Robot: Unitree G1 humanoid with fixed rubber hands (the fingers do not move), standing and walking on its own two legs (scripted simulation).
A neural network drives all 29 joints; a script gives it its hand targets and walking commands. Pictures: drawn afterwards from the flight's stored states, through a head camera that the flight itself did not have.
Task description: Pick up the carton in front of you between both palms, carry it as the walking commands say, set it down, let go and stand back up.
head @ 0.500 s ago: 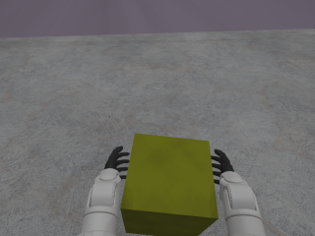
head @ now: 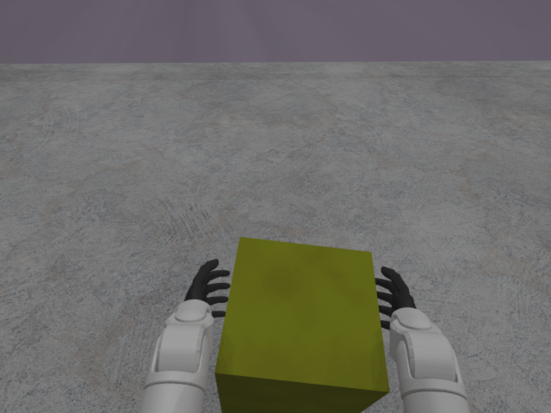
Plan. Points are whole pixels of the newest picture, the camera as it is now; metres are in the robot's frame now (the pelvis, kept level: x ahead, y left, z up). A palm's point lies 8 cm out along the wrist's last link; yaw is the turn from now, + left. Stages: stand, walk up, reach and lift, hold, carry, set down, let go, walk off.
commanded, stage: carry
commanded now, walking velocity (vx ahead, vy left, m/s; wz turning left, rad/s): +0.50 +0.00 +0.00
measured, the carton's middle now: (293, 336) +0.30 +0.00 -0.06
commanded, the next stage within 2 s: none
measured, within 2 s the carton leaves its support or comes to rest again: neither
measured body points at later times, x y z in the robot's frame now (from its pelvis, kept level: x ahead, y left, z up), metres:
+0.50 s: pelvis +0.20 -0.04 +0.00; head +0.20 -0.06 +0.45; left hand +0.50 +0.12 +0.02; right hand +0.51 -0.18 +0.02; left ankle +0.07 +0.09 -0.69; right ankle +0.27 -0.13 -0.74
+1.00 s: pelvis +0.37 -0.02 +0.00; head +0.36 -0.01 +0.45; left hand +0.67 +0.13 +0.03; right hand +0.67 -0.17 +0.03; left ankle +0.38 +0.07 -0.74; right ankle +0.27 -0.13 -0.73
